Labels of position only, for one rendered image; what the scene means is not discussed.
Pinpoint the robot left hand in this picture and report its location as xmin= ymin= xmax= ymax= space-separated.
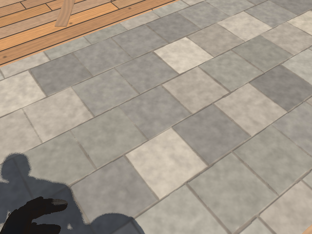
xmin=0 ymin=196 xmax=68 ymax=234

